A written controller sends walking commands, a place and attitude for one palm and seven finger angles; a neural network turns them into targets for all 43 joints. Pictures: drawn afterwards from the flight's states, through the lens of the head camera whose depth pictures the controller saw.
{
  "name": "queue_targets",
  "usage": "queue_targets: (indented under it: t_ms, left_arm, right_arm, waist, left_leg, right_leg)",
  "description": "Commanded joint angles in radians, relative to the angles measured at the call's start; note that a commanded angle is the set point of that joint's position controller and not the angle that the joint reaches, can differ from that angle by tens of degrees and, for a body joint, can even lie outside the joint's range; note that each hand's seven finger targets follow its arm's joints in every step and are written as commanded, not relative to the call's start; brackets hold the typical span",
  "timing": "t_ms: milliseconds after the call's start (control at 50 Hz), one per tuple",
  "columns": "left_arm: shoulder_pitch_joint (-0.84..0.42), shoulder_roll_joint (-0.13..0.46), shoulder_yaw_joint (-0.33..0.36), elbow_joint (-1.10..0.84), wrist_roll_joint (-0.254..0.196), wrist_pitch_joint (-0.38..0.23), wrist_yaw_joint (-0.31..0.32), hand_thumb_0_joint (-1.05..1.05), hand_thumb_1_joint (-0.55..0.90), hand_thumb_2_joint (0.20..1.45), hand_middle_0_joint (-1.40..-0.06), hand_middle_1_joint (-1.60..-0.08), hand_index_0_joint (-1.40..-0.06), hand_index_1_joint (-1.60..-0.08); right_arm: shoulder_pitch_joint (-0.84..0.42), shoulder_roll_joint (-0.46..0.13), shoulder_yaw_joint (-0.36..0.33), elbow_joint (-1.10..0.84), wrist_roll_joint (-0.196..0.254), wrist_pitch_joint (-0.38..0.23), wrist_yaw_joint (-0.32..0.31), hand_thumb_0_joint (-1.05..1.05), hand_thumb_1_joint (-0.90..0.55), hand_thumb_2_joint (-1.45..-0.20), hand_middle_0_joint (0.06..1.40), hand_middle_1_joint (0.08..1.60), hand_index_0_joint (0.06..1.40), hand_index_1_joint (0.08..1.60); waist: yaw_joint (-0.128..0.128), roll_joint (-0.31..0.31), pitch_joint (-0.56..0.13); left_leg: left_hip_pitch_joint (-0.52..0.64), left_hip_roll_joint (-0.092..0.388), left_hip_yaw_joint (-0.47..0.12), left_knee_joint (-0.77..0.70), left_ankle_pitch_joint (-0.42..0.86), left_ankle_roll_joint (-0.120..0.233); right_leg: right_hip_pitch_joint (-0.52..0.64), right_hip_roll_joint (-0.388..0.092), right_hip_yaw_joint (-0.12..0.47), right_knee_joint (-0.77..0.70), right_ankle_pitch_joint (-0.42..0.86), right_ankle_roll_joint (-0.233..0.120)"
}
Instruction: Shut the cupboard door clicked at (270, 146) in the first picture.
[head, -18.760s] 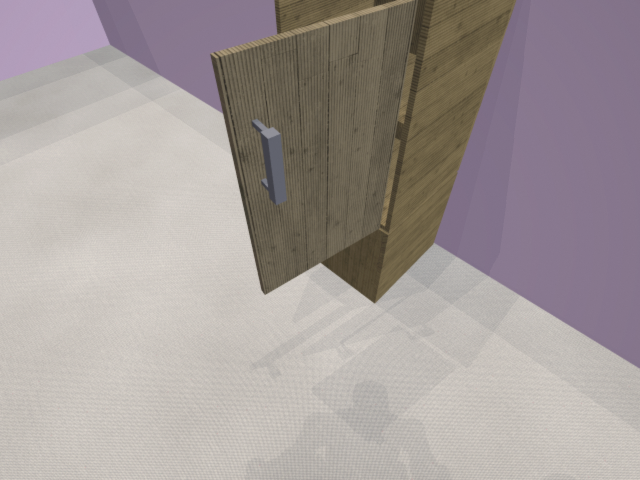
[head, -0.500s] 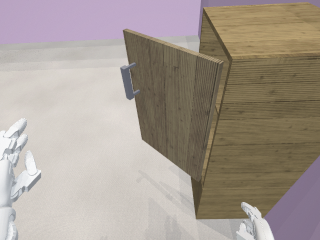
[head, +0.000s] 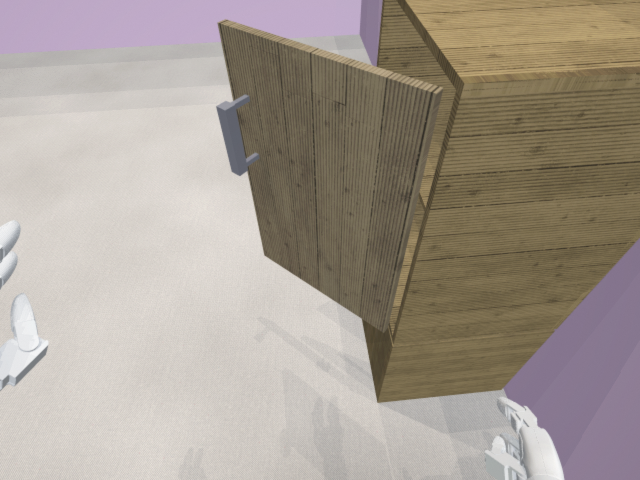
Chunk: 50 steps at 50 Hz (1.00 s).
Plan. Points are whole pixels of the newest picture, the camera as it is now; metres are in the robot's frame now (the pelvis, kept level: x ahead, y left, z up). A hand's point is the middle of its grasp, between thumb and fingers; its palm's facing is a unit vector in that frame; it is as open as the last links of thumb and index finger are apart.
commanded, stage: step back with the hand held close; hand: left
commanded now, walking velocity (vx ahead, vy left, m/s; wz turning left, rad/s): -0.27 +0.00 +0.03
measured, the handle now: (241, 135) +0.67 +0.19 +0.07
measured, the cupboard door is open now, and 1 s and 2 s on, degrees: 47 47 47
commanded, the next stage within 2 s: stop stepping back and stand still in 0.90 s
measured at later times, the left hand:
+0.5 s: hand out of the picture +0.09 +0.28 +0.16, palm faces +0.53 -0.73 -0.43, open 7.4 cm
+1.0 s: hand out of the picture +0.02 +0.26 +0.17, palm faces +0.41 -0.83 -0.39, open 7.4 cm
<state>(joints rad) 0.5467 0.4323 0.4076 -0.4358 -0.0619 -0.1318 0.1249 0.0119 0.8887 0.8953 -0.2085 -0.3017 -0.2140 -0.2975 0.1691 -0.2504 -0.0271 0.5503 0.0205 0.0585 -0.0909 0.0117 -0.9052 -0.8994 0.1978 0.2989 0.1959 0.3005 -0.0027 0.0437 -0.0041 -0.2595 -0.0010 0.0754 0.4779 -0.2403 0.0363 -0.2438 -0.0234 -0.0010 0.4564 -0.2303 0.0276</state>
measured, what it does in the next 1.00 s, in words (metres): walks backwards: right foot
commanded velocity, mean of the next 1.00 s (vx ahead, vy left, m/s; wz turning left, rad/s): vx -0.33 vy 0.00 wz -0.02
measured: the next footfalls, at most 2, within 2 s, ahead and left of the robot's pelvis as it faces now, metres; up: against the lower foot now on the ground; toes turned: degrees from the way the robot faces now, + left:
right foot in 0.84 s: -0.21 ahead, -0.14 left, +0.00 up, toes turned +3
left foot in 1.26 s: -0.15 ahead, +0.11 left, +0.00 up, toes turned -3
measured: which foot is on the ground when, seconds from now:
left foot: down 0.00-1.00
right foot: down 0.00-0.60, up 0.62-0.82, down 0.84-1.00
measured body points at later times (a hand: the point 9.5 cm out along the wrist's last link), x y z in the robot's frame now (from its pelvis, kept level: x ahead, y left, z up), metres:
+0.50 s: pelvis -0.09 +0.00 -0.02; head -0.09 +0.01 +0.43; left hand +0.06 +0.31 +0.18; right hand +0.08 -0.24 -0.10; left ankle +0.00 +0.09 -0.73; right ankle +0.00 -0.13 -0.74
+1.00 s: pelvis -0.19 +0.00 -0.01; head -0.19 +0.03 +0.43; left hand -0.01 +0.30 +0.19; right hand -0.01 -0.22 -0.09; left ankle -0.03 +0.09 -0.74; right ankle -0.25 -0.14 -0.74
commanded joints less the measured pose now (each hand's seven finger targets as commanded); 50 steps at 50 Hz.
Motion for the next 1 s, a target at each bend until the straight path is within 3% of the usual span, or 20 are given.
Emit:
queue_targets:
  t_ms: [0, 160, 300, 360, 420, 480, 540, 580, 600, 640, 680, 720, 780, 820, 840, 860, 880, 900, 940, 980]
  left_arm:
    - [0.019, 0.181, 0.155, -0.206, -0.007, -0.063, 0.027, 0.000, 0.900, 0.900, -0.200, -0.300, -0.200, -0.300]
    - [-0.033, 0.159, 0.156, -0.212, 0.021, -0.109, 0.034, 0.000, 0.900, 0.900, -0.200, -0.300, -0.200, -0.300]
    - [-0.139, 0.141, 0.142, -0.251, 0.049, -0.145, 0.041, 0.000, 0.900, 0.900, -0.200, -0.300, -0.200, -0.300]
    - [-0.140, 0.144, 0.149, -0.242, 0.052, -0.157, 0.043, 0.000, 0.900, 0.900, -0.200, -0.300, -0.200, -0.300]
    - [-0.101, 0.184, 0.177, -0.232, 0.034, -0.161, 0.050, 0.000, 0.900, 0.900, -0.200, -0.300, -0.200, -0.300]
    - [-0.109, 0.187, 0.150, -0.263, 0.024, -0.162, 0.066, 0.000, 0.900, 0.900, -0.200, -0.300, -0.200, -0.300]
    - [-0.083, 0.191, 0.162, -0.293, 0.021, -0.175, 0.077, 0.000, 0.900, 0.900, -0.200, -0.300, -0.200, -0.300]
    - [-0.072, 0.183, 0.198, -0.308, 0.036, -0.192, 0.076, 0.000, 0.900, 0.900, -0.200, -0.300, -0.200, -0.300]
    - [-0.084, 0.196, 0.222, -0.312, 0.038, -0.194, 0.071, 0.000, 0.900, 0.900, -0.200, -0.300, -0.200, -0.300]
    - [-0.058, 0.201, 0.225, -0.310, 0.027, -0.206, 0.060, 0.000, 0.900, 0.900, -0.200, -0.300, -0.200, -0.300]
    - [0.016, 0.155, 0.195, -0.239, 0.010, -0.203, 0.054, 0.000, 0.900, 0.900, -0.200, -0.300, -0.200, -0.300]
    - [0.015, 0.145, 0.170, -0.235, -0.005, -0.202, 0.048, 0.000, 0.900, 0.900, -0.200, -0.300, -0.200, -0.300]
    - [-0.069, 0.149, 0.116, -0.263, -0.013, -0.210, 0.033, 0.000, 0.900, 0.900, -0.200, -0.300, -0.200, -0.300]
    - [-0.155, 0.216, 0.146, -0.287, 0.000, -0.214, 0.046, 0.000, 0.900, 0.900, -0.200, -0.300, -0.200, -0.300]
    - [-0.237, 0.243, 0.147, -0.296, 0.007, -0.219, 0.055, 0.000, 0.900, 0.900, -0.200, -0.300, -0.200, -0.300]
    - [-0.248, 0.196, 0.088, -0.272, 0.010, -0.205, 0.047, 0.000, 0.900, 0.900, -0.200, -0.300, -0.200, -0.300]
    - [-0.214, 0.225, 0.126, -0.262, 0.012, -0.185, 0.047, 0.000, 0.900, 0.900, -0.200, -0.300, -0.200, -0.300]
    - [-0.176, 0.240, 0.149, -0.255, 0.010, -0.172, 0.041, 0.000, 0.900, 0.900, -0.200, -0.300, -0.200, -0.300]
    - [-0.154, 0.213, 0.140, -0.253, -0.004, -0.166, 0.024, 0.000, 0.900, 0.900, -0.200, -0.300, -0.200, -0.300]
    - [-0.064, 0.207, 0.180, -0.236, -0.018, -0.174, 0.012, 0.000, 0.900, 0.900, -0.200, -0.300, -0.200, -0.300]
  right_arm:
    - [-0.081, -0.113, -0.035, -0.181, 0.000, -0.045, -0.012, 0.000, -0.900, -0.900, 0.200, 0.300, 0.200, 0.300]
    - [-0.070, -0.124, -0.030, -0.180, 0.003, -0.089, -0.016, 0.000, -0.900, -0.900, 0.200, 0.300, 0.200, 0.300]
    - [-0.046, -0.133, -0.033, -0.153, -0.009, -0.142, -0.016, 0.000, -0.900, -0.900, 0.200, 0.300, 0.200, 0.300]
    - [-0.040, -0.123, -0.034, -0.145, -0.012, -0.157, -0.012, 0.000, -0.900, -0.900, 0.200, 0.300, 0.200, 0.300]
    - [-0.018, -0.103, -0.038, -0.119, -0.023, -0.159, 0.002, 0.000, -0.900, -0.900, 0.200, 0.300, 0.200, 0.300]
    - [-0.014, -0.076, -0.026, -0.094, -0.021, -0.149, 0.017, 0.000, -0.900, -0.900, 0.200, 0.300, 0.200, 0.300]
    - [-0.022, -0.094, -0.026, -0.104, -0.016, -0.150, 0.006, 0.000, -0.900, -0.900, 0.200, 0.300, 0.200, 0.300]
    - [-0.054, -0.130, -0.030, -0.121, -0.015, -0.173, -0.010, 0.000, -0.900, -0.900, 0.200, 0.300, 0.200, 0.300]
    - [-0.057, -0.119, -0.038, -0.116, -0.022, -0.185, -0.011, 0.000, -0.900, -0.900, 0.200, 0.300, 0.200, 0.300]
    - [-0.063, -0.104, -0.054, -0.099, -0.023, -0.208, 0.001, 0.000, -0.900, -0.900, 0.200, 0.300, 0.200, 0.300]
    - [-0.059, -0.100, -0.057, -0.079, -0.018, -0.221, 0.016, 0.000, -0.900, -0.900, 0.200, 0.300, 0.200, 0.300]
    - [-0.058, -0.090, -0.042, -0.063, -0.025, -0.232, 0.019, 0.000, -0.900, -0.900, 0.200, 0.300, 0.200, 0.300]
    - [-0.034, -0.079, -0.030, -0.022, -0.032, -0.226, 0.025, 0.000, -0.900, -0.900, 0.200, 0.300, 0.200, 0.300]
    - [-0.025, -0.051, -0.025, 0.003, -0.044, -0.214, 0.022, 0.000, -0.900, -0.900, 0.200, 0.300, 0.200, 0.300]
    - [-0.057, -0.046, -0.013, -0.005, -0.049, -0.223, 0.013, 0.000, -0.900, -0.900, 0.200, 0.300, 0.200, 0.300]
    - [-0.060, -0.049, -0.034, 0.001, -0.020, -0.224, 0.005, 0.000, -0.900, -0.900, 0.200, 0.300, 0.200, 0.300]
    - [-0.080, -0.061, -0.036, -0.028, -0.016, -0.218, -0.004, 0.000, -0.900, -0.900, 0.200, 0.300, 0.200, 0.300]
    - [-0.085, -0.063, -0.032, -0.035, -0.018, -0.202, -0.010, 0.000, -0.900, -0.900, 0.200, 0.300, 0.200, 0.300]
    - [-0.101, -0.073, -0.025, -0.054, -0.008, -0.188, -0.009, 0.000, -0.900, -0.900, 0.200, 0.300, 0.200, 0.300]
    - [-0.117, -0.094, -0.029, -0.080, -0.024, -0.179, 0.003, 0.000, -0.900, -0.900, 0.200, 0.300, 0.200, 0.300]
  waist:
    - [0.017, 0.040, -0.182]
    - [0.008, 0.064, -0.079]
    - [0.002, 0.099, -0.045]
    - [0.001, 0.061, -0.029]
    - [-0.003, -0.116, -0.040]
    - [-0.017, -0.194, -0.084]
    - [-0.023, -0.039, -0.081]
    - [-0.010, 0.260, -0.094]
    - [0.002, 0.286, -0.115]
    - [0.007, 0.149, -0.154]
    - [0.008, 0.201, -0.127]
    - [0.005, 0.223, -0.085]
    - [-0.006, 0.095, -0.117]
    - [-0.015, -0.051, -0.173]
    - [-0.012, -0.072, -0.174]
    - [-0.024, -0.207, -0.206]
    - [-0.016, -0.218, -0.212]
    - [-0.015, -0.155, -0.210]
    - [-0.013, 0.003, -0.156]
    - [0.006, 0.231, -0.162]
  left_leg:
    - [-0.050, 0.111, -0.110, -0.088, 0.327, 0.003]
    - [-0.428, 0.140, -0.179, -0.197, -0.325, 0.062]
    - [-0.544, 0.164, -0.212, -0.183, -0.526, 0.080]
    - [-0.523, 0.130, -0.195, -0.105, -0.516, 0.069]
    - [-0.303, 0.031, -0.121, 0.141, -0.330, 0.005]
    - [-0.100, 0.004, -0.094, 0.256, -0.178, -0.020]
    - [-0.125, 0.071, -0.192, 0.026, -0.252, 0.014]
    - [-0.472, 0.272, -0.414, -0.310, -0.594, 0.100]
    - [-0.542, 0.342, -0.474, -0.373, -0.571, 0.127]
    - [-0.374, 0.333, -0.400, -0.295, -0.382, 0.117]
    - [-0.325, 0.304, -0.294, -0.293, -0.380, 0.083]
    - [-0.271, 0.285, -0.267, -0.301, -0.333, 0.055]
    - [-0.036, 0.219, -0.183, -0.184, -0.177, -0.039]
    - [0.115, 0.121, -0.051, 0.068, 0.028, -0.087]
    - [0.145, 0.096, -0.010, 0.102, 0.070, -0.087]
    - [0.161, 0.051, -0.016, 0.126, 0.121, -0.068]
    - [0.191, 0.058, -0.010, 0.118, 0.233, -0.051]
    - [0.201, 0.066, -0.011, 0.085, 0.382, -0.043]
    - [0.157, 0.140, -0.083, -0.050, 0.440, -0.030]
    - [-0.052, 0.239, -0.229, -0.273, -0.007, 0.020]
  right_leg:
    - [0.152, -0.015, 0.017, 0.065, 0.375, -0.015]
    - [0.263, 0.013, 0.038, 0.145, 0.161, -0.006]
    - [0.234, 0.029, 0.056, 0.204, -0.013, -0.012]
    - [0.158, 0.012, 0.117, 0.152, -0.077, -0.031]
    - [-0.107, -0.135, 0.313, -0.090, -0.207, -0.108]
    - [-0.257, -0.218, 0.305, -0.163, -0.203, -0.140]
    - [-0.238, -0.093, 0.147, -0.042, -0.215, -0.072]
    - [0.078, 0.085, 0.016, 0.368, -0.122, -0.004]
    - [0.156, 0.120, 0.007, 0.533, -0.112, 0.002]
    - [0.053, 0.120, 0.037, 0.579, -0.215, -0.008]
    - [0.035, 0.115, -0.013, 0.485, -0.257, -0.017]
    - [0.032, 0.103, -0.029, 0.281, -0.277, -0.027]
    - [-0.044, 0.030, 0.038, -0.117, -0.211, -0.061]
    - [-0.186, -0.156, 0.250, -0.196, 0.027, -0.138]
    - [-0.206, -0.201, 0.243, -0.178, 0.258, -0.128]
    - [-0.174, -0.149, 0.164, -0.112, 0.382, -0.068]
    - [-0.172, -0.114, 0.127, -0.076, 0.479, -0.031]
    - [-0.158, -0.074, 0.076, -0.042, 0.511, -0.010]
    - [-0.114, 0.018, 0.023, 0.021, 0.274, 0.007]
    - [0.012, 0.113, -0.014, 0.121, -0.121, -0.007]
